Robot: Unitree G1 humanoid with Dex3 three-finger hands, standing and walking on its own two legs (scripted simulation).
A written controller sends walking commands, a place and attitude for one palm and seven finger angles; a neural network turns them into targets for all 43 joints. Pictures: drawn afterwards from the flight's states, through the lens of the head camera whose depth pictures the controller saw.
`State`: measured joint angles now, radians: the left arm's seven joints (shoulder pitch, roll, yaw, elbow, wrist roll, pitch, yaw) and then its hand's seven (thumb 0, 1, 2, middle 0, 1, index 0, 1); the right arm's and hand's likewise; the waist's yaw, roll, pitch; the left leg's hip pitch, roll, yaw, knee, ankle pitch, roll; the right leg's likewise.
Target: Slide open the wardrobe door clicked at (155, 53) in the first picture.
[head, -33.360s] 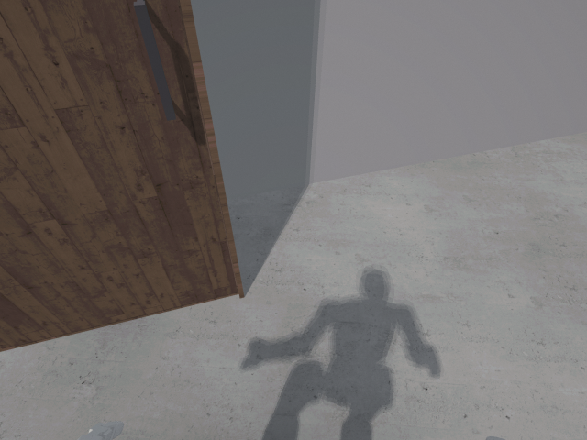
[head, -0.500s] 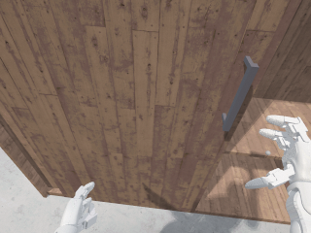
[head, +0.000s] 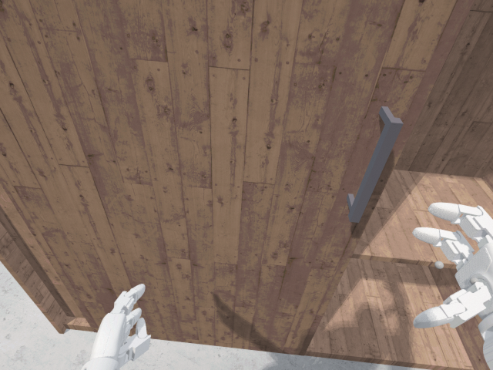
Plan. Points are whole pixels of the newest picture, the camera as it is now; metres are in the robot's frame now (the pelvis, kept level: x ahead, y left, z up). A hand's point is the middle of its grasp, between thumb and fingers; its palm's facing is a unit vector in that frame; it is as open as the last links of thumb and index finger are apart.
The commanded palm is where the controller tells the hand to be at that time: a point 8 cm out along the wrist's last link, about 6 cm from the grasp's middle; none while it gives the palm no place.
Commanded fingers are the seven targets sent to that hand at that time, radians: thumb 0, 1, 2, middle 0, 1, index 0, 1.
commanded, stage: draw the hand back to the body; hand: right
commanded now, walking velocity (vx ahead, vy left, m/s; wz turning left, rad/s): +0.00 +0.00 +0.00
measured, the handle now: (368, 168) +0.39 -0.20 +0.18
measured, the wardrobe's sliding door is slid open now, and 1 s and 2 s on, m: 0.64 0.64 0.64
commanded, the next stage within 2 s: step back with the hand held close in 1.22 s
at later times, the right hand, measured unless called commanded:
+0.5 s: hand (455, 277) +0.20 -0.25 +0.16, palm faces +0.41 +0.85 -0.33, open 12.2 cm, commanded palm +0.15 -0.29 +0.18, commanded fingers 0.00 -0.32 -0.62 0.22 0.64 0.22 0.64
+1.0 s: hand (463, 267) +0.21 -0.26 +0.17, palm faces +0.42 +0.83 -0.37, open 7.7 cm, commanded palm +0.16 -0.30 +0.18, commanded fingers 0.00 -0.90 -0.90 0.20 0.30 0.20 0.30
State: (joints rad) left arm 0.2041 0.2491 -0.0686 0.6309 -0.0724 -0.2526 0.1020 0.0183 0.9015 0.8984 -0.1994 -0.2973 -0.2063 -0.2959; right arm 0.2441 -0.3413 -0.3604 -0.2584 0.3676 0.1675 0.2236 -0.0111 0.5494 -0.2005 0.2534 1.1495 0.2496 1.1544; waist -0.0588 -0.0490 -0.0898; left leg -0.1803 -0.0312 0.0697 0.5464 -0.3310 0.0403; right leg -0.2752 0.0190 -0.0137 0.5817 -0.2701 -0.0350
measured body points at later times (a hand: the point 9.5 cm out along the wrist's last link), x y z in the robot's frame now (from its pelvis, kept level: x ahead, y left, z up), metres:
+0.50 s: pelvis +0.00 +0.00 +0.01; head -0.03 +0.01 +0.45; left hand +0.18 +0.21 -0.08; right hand +0.17 -0.30 +0.18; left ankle -0.02 +0.09 -0.73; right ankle +0.03 -0.10 -0.73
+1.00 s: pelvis +0.02 -0.01 +0.01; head +0.00 +0.01 +0.46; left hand +0.22 +0.21 -0.07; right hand +0.18 -0.31 +0.19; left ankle -0.02 +0.09 -0.73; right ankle +0.03 -0.10 -0.73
